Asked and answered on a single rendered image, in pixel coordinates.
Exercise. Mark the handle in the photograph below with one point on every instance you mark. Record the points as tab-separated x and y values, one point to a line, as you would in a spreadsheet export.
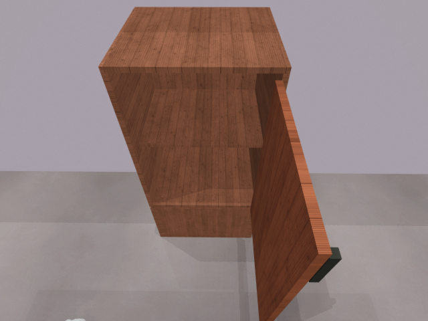
328	265

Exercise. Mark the cupboard door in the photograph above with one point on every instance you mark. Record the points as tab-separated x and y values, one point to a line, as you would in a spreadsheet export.
290	243

